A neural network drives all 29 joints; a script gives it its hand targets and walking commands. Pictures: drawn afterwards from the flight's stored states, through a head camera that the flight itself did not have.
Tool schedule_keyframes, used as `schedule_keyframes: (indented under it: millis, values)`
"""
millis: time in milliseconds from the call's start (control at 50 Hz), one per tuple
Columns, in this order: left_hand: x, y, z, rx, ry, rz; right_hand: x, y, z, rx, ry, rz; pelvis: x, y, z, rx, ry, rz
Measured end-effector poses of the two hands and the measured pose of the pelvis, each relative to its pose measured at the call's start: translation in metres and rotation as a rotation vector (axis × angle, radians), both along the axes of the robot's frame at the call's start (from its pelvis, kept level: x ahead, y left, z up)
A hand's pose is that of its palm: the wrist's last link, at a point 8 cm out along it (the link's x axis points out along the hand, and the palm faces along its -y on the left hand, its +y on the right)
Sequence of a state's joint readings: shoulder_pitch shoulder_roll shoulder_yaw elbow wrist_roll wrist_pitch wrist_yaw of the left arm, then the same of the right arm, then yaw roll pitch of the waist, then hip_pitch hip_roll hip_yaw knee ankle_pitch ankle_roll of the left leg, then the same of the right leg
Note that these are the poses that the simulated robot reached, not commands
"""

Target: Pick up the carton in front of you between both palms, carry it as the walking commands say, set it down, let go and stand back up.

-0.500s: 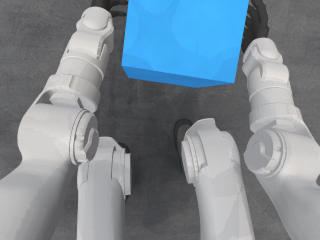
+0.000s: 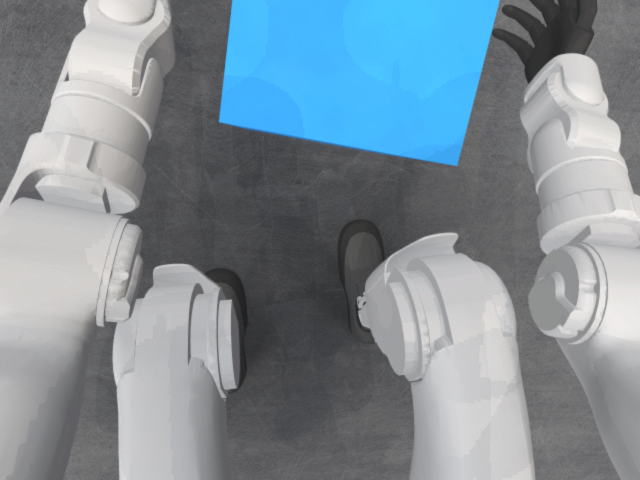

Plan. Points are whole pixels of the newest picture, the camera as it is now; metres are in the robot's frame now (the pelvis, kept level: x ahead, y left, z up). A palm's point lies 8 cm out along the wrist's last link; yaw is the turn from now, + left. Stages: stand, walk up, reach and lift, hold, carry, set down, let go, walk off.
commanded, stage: set down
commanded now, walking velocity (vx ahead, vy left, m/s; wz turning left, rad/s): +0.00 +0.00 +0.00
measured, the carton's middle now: (340, 50) +0.51 -0.09 -0.25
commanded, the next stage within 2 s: let go in 0.98 s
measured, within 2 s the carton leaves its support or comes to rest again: neither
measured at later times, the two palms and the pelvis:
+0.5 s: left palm out of the picture +0.59 +0.08 -0.01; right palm out of the picture +0.48 -0.29 -0.01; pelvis +0.01 +0.00 +0.10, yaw +0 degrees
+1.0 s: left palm out of the picture +0.59 +0.08 +0.14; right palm out of the picture +0.47 -0.30 +0.15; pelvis +0.04 +0.00 +0.24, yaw -1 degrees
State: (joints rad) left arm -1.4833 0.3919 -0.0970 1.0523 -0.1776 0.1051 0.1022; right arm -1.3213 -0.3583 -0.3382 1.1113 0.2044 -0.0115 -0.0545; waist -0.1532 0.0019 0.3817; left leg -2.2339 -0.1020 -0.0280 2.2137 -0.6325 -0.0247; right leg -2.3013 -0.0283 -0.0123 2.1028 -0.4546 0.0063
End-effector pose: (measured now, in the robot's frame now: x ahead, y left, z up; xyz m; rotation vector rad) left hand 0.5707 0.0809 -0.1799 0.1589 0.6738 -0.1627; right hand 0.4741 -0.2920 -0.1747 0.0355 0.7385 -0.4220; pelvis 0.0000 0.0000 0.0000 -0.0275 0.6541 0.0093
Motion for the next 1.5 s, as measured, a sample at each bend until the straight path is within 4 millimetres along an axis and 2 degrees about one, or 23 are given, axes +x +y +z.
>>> schedule_keyframes:
  millis: [60,120,220,320,600,860,1060,1160,1260,1360,1500]
  values:
    - [0.004,-0.006,0.018,0.002,-0.042,-0.003,0.007,0.0,0.015,0.006,-0.048,0.003,0.0,-0.002,0.002,0.007,-0.002,-0.012]
    - [0.008,-0.011,0.045,0.016,-0.072,-0.002,0.01,0.001,0.039,0.012,-0.089,0.005,0.0,-0.004,0.011,0.013,-0.002,-0.023]
    - [0.012,-0.015,0.092,0.033,-0.051,0.016,0.004,-0.001,0.082,0.019,-0.094,-0.008,0.002,-0.004,0.035,0.024,0.022,-0.034]
    - [0.014,-0.016,0.13,0.025,-0.026,0.029,-0.002,-0.002,0.118,0.018,-0.09,-0.012,0.005,-0.004,0.062,0.032,0.068,-0.043]
    - [0.016,-0.003,0.198,0.026,-0.051,0.022,0.001,-0.003,0.196,-0.003,-0.105,0.004,0.018,-0.003,0.124,0.03,0.152,-0.036]
    - [0.018,-0.002,0.283,0.024,-0.043,0.012,-0.003,-0.009,0.282,0.009,-0.107,0.008,0.035,-0.001,0.199,0.031,0.164,-0.042]
    - [0.012,0.003,0.337,0.032,-0.033,0.021,-0.006,-0.007,0.334,0.004,-0.101,0.037,0.045,-0.005,0.252,0.037,0.147,-0.042]
    - [-0.011,0.011,0.355,0.064,-0.024,0.059,-0.018,-0.002,0.352,-0.016,-0.065,0.115,0.053,-0.01,0.277,0.045,0.119,-0.04]
    - [-0.057,0.025,0.372,0.104,0.008,0.13,-0.046,0.003,0.372,-0.037,0.008,0.227,0.066,-0.017,0.305,0.052,0.044,-0.037]
    - [-0.099,0.038,0.398,0.118,0.031,0.18,-0.076,0.0,0.4,-0.045,0.054,0.301,0.079,-0.023,0.33,0.05,-0.065,-0.037]
    - [-0.13,0.052,0.433,0.116,0.036,0.162,-0.113,-0.001,0.438,-0.042,0.067,0.322,0.1,-0.03,0.355,0.043,-0.201,-0.043]
